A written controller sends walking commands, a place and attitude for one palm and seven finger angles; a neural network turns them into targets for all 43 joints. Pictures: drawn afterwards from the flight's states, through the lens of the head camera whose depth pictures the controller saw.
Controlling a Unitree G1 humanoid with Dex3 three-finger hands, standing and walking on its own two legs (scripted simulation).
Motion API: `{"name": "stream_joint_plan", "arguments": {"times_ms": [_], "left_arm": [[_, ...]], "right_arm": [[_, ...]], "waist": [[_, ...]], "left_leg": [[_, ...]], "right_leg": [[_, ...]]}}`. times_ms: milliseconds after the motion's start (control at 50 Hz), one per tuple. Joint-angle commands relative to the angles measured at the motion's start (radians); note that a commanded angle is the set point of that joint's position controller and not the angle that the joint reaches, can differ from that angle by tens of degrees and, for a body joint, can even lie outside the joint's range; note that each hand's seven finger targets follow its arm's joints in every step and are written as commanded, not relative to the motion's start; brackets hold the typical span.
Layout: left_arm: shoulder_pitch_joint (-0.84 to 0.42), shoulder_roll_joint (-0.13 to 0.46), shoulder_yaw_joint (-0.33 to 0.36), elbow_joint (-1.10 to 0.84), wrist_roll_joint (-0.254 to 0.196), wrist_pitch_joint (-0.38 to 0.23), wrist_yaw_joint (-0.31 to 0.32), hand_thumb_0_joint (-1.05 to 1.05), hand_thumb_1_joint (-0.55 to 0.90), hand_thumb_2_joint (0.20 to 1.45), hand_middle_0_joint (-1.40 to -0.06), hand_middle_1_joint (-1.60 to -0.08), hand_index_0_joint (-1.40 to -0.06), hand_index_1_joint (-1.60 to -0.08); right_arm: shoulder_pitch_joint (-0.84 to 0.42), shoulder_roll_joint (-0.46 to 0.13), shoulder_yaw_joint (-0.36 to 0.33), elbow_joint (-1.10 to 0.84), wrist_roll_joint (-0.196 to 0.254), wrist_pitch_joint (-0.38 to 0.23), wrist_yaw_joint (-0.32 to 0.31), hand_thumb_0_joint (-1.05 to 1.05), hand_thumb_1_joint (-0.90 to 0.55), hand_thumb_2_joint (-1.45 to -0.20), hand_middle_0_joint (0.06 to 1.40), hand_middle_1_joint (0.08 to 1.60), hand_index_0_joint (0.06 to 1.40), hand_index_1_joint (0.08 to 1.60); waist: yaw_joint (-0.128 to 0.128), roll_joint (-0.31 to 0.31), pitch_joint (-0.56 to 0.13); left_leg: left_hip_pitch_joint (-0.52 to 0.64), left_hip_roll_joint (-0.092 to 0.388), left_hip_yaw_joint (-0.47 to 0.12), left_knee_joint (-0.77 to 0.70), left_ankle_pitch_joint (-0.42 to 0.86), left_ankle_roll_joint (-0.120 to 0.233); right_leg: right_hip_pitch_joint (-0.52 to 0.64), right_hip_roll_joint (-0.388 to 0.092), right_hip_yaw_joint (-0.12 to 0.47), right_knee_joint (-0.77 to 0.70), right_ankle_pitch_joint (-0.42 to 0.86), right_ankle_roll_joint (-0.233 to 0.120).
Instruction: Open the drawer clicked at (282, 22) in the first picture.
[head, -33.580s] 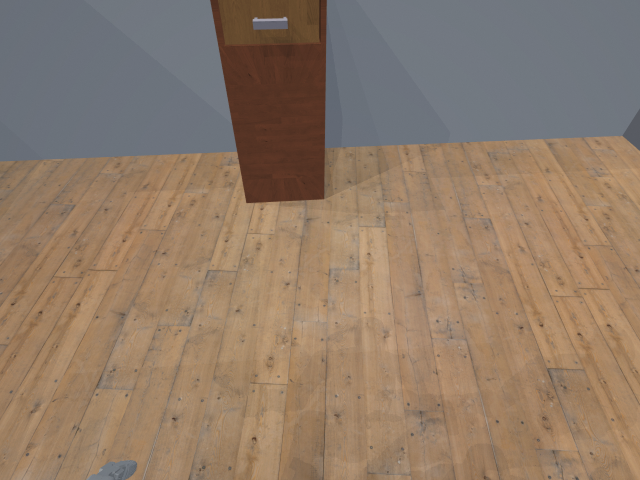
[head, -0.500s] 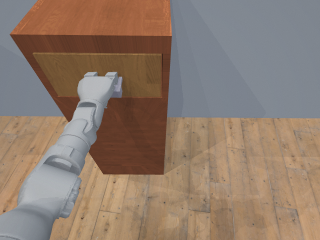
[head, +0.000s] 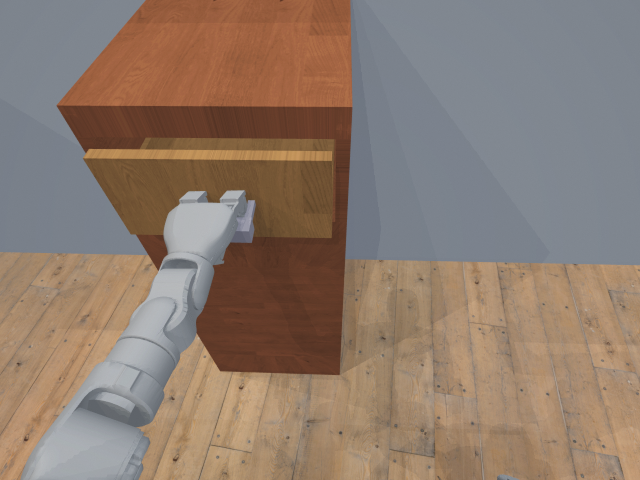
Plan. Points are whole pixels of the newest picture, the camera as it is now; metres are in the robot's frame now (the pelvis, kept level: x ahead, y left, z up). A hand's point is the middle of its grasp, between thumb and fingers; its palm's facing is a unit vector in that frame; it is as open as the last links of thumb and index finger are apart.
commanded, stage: pull the drawer open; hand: left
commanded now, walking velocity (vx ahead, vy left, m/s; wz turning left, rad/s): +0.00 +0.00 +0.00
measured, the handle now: (214, 217) +0.46 +0.15 +0.07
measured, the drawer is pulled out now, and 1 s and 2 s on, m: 0.04 0.17 0.28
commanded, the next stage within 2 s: none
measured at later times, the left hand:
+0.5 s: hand (202, 298) +0.34 +0.16 +0.04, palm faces +0.00 -0.07 -1.00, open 5.7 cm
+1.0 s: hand (192, 337) +0.29 +0.16 +0.04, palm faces +0.01 -0.09 -1.00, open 5.7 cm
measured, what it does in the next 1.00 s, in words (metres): stands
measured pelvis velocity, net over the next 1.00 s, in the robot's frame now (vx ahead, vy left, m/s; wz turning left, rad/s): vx -0.01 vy -0.02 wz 0.01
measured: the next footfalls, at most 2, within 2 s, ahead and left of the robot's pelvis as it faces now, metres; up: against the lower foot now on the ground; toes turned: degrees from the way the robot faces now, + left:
none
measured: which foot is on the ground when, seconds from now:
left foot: down 0.00-1.00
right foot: down 0.00-1.00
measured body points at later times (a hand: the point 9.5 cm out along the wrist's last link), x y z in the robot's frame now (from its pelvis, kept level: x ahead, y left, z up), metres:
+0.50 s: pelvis -0.01 -0.01 +0.00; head +0.01 -0.04 +0.45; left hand +0.33 +0.16 +0.10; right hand +0.16 -0.24 -0.11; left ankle -0.02 +0.09 -0.72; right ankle -0.04 -0.10 -0.72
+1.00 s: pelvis -0.01 -0.02 +0.00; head -0.01 -0.05 +0.45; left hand +0.28 +0.16 +0.10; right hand +0.16 -0.25 -0.11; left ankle -0.02 +0.09 -0.72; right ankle -0.04 -0.10 -0.72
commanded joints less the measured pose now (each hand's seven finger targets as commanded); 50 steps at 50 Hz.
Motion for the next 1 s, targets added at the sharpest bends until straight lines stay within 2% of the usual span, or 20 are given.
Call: {"name": "stream_joint_plan", "arguments": {"times_ms": [0,40,100,120,200,240,300,320,360,400,440,460,520,540,640,660,700,760,920,980], "left_arm": [[-0.248,0.171,0.094,-0.278,-0.028,0.024,0.026,0.000,0.900,0.900,-0.400,-1.350,-0.400,-1.350],[-0.173,0.180,0.106,-0.298,-0.024,0.026,0.020,0.000,0.900,0.900,-0.400,-1.350,-0.400,-1.350],[-0.174,0.140,0.065,-0.379,-0.027,0.024,0.012,0.000,0.900,0.900,-0.400,-1.350,-0.400,-1.350],[-0.150,0.151,0.076,-0.378,-0.025,0.026,0.011,0.000,0.900,0.900,-0.400,-1.350,-0.400,-1.350],[-0.101,0.154,0.075,-0.453,-0.019,0.022,0.012,0.000,0.900,0.900,-0.400,-1.350,-0.400,-1.350],[-0.090,0.132,0.056,-0.461,-0.023,0.022,0.010,0.000,0.900,0.900,-0.400,-1.350,-0.400,-1.350],[-0.071,0.157,0.073,-0.494,-0.018,0.017,0.011,0.000,0.900,0.900,-0.400,-1.350,-0.400,-1.350],[-0.079,0.127,0.040,-0.497,-0.018,0.017,0.009,0.000,0.900,0.900,-0.400,-1.350,-0.400,-1.350],[-0.072,0.146,0.062,-0.476,-0.019,0.016,0.009,0.000,0.900,0.900,-0.400,-1.350,-0.400,-1.350],[-0.063,0.187,0.094,-0.504,-0.019,0.009,0.009,0.000,0.900,0.900,-0.400,-1.350,-0.400,-1.350],[-0.027,0.185,0.097,-0.490,-0.021,0.008,0.009,0.000,0.900,0.900,-0.400,-1.350,-0.400,-1.350],[-0.027,0.159,0.075,-0.503,-0.025,0.005,0.006,0.000,0.900,0.900,-0.400,-1.350,-0.400,-1.350],[-0.008,0.175,0.086,-0.537,-0.031,-0.005,0.004,0.000,0.900,0.900,-0.400,-1.350,-0.400,-1.350],[0.033,0.205,0.122,-0.546,-0.030,-0.008,0.005,0.000,0.900,0.900,-0.400,-1.350,-0.400,-1.350],[0.126,0.194,0.127,-0.575,-0.040,-0.017,0.003,0.000,0.900,0.900,-0.400,-1.350,-0.400,-1.350],[0.134,0.163,0.101,-0.601,-0.043,-0.019,0.004,0.000,0.900,0.900,-0.400,-1.350,-0.400,-1.350],[0.188,0.199,0.139,-0.619,-0.043,-0.023,0.008,0.000,0.900,0.900,-0.400,-1.350,-0.400,-1.350],[0.206,0.155,0.102,-0.651,-0.044,-0.021,0.011,0.000,0.900,0.900,-0.400,-1.350,-0.400,-1.350],[0.290,0.158,0.102,-0.745,-0.042,-0.014,0.022,0.000,0.900,0.900,-0.400,-1.350,-0.400,-1.350],[0.360,0.153,0.105,-0.766,-0.045,-0.011,0.021,0.000,0.900,0.900,-0.400,-1.350,-0.400,-1.350]], "right_arm": [[-0.045,-0.125,-0.035,-0.130,0.003,-0.025,-0.006,0.000,-0.900,-0.900,0.200,0.300,0.200,0.300],[-0.071,-0.121,-0.031,-0.138,0.003,-0.024,-0.009,0.000,-0.900,-0.900,0.200,0.300,0.200,0.300],[-0.093,-0.117,-0.029,-0.147,0.006,-0.025,-0.007,0.000,-0.900,-0.900,0.200,0.300,0.200,0.300],[-0.104,-0.114,-0.028,-0.146,0.007,-0.026,-0.007,0.000,-0.900,-0.900,0.200,0.300,0.200,0.300],[-0.130,-0.112,-0.023,-0.153,0.001,-0.031,-0.007,0.000,-0.900,-0.900,0.200,0.300,0.200,0.300],[-0.143,-0.106,-0.017,-0.155,0.002,-0.034,-0.008,0.000,-0.900,-0.900,0.200,0.300,0.200,0.300],[-0.164,-0.107,-0.014,-0.156,-0.001,-0.036,-0.013,0.000,-0.900,-0.900,0.200,0.300,0.200,0.300],[-0.172,-0.098,-0.011,-0.158,0.001,-0.039,-0.013,0.000,-0.900,-0.900,0.200,0.300,0.200,0.300],[-0.175,-0.098,-0.009,-0.150,0.000,-0.042,-0.019,0.000,-0.900,-0.900,0.200,0.300,0.200,0.300],[-0.183,-0.103,-0.007,-0.149,-0.003,-0.044,-0.024,0.000,-0.900,-0.900,0.200,0.300,0.200,0.300],[-0.193,-0.095,0.000,-0.149,-0.003,-0.046,-0.028,0.000,-0.900,-0.900,0.200,0.300,0.200,0.300],[-0.199,-0.092,0.000,-0.151,-0.002,-0.049,-0.027,0.000,-0.900,-0.900,0.200,0.300,0.200,0.300],[-0.206,-0.093,0.000,-0.155,-0.002,-0.054,-0.027,0.000,-0.900,-0.900,0.200,0.300,0.200,0.300],[-0.212,-0.092,-0.001,-0.157,-0.004,-0.057,-0.028,0.000,-0.900,-0.900,0.200,0.300,0.200,0.300],[-0.224,-0.091,0.004,-0.165,-0.001,-0.066,-0.025,0.000,-0.900,-0.900,0.200,0.300,0.200,0.300],[-0.228,-0.090,0.003,-0.169,-0.002,-0.071,-0.024,0.000,-0.900,-0.900,0.200,0.300,0.200,0.300],[-0.231,-0.095,0.001,-0.169,-0.004,-0.076,-0.022,0.000,-0.900,-0.900,0.200,0.300,0.200,0.300],[-0.233,-0.091,0.001,-0.172,-0.002,-0.085,-0.018,0.000,-0.900,-0.900,0.200,0.300,0.200,0.300],[-0.257,-0.088,0.001,-0.181,-0.005,-0.101,-0.010,0.000,-0.900,-0.900,0.200,0.300,0.200,0.300],[-0.268,-0.083,0.004,-0.187,-0.006,-0.107,-0.008,0.000,-0.900,-0.900,0.200,0.300,0.200,0.300]], "waist": [[0.033,-0.095,-0.337],[0.049,-0.097,-0.313],[0.040,-0.073,-0.303],[0.046,-0.064,-0.280],[0.054,-0.062,-0.297],[0.051,-0.078,-0.265],[0.060,-0.074,-0.269],[0.054,-0.066,-0.249],[0.056,-0.094,-0.226],[0.067,-0.104,-0.254],[0.072,-0.109,-0.242],[0.069,-0.099,-0.227],[0.076,-0.081,-0.226],[0.092,-0.070,-0.253],[0.095,-0.101,-0.211],[0.091,-0.094,-0.213],[0.102,-0.096,-0.218],[0.091,-0.094,-0.188],[0.100,-0.082,-0.186],[0.108,-0.105,-0.173]], "left_leg": [[0.250,0.000,0.007,-0.014,0.567,0.006],[0.251,-0.003,0.008,-0.022,0.560,0.006],[0.285,0.003,0.000,-0.023,0.576,0.003],[0.287,0.003,0.001,-0.027,0.557,0.002],[0.300,0.000,-0.005,-0.024,0.561,-0.001],[0.285,-0.003,-0.004,-0.029,0.501,0.001],[0.278,-0.010,-0.006,-0.033,0.478,-0.001],[0.279,-0.010,-0.006,-0.035,0.455,0.000],[0.264,-0.011,-0.004,-0.038,0.412,0.000],[0.261,-0.014,-0.005,-0.042,0.413,0.000],[0.242,-0.020,-0.003,-0.043,0.395,0.000],[0.244,-0.019,-0.002,-0.045,0.386,-0.001],[0.248,-0.019,-0.001,-0.051,0.369,0.000],[0.249,-0.019,0.002,-0.052,0.374,-0.001],[0.220,-0.021,-0.002,-0.062,0.356,-0.004],[0.229,-0.020,-0.001,-0.062,0.352,-0.003],[0.229,-0.020,-0.002,-0.062,0.364,-0.005],[0.232,-0.017,-0.003,-0.064,0.348,-0.003],[0.253,-0.016,-0.005,-0.063,0.343,-0.005],[0.249,-0.017,-0.005,-0.061,0.345,-0.005]], "right_leg": [[0.195,-0.021,-0.020,-0.051,0.605,0.008],[0.198,-0.020,-0.017,-0.051,0.608,0.009],[0.172,-0.020,-0.024,-0.057,0.559,0.005],[0.158,-0.019,-0.022,-0.061,0.544,0.006],[0.173,-0.020,-0.017,-0.057,0.548,0.002],[0.163,-0.022,-0.019,-0.061,0.526,0.006],[0.180,-0.025,-0.009,-0.062,0.520,0.002],[0.161,-0.027,-0.012,-0.064,0.502,0.005],[0.157,-0.028,-0.009,-0.072,0.476,0.007],[0.191,-0.031,0.003,-0.073,0.498,0.007],[0.204,-0.036,0.007,-0.069,0.517,0.011],[0.190,-0.037,0.007,-0.073,0.511,0.013],[0.197,-0.039,0.012,-0.079,0.485,0.011],[0.218,-0.039,0.018,-0.075,0.497,0.011],[0.224,-0.040,0.021,-0.074,0.510,0.015],[0.217,-0.042,0.021,-0.077,0.502,0.017],[0.232,-0.041,0.025,-0.075,0.523,0.015],[0.199,-0.038,0.019,-0.079,0.479,0.014],[0.192,-0.038,0.023,-0.078,0.447,0.012],[0.196,-0.041,0.026,-0.077,0.477,0.017]]}}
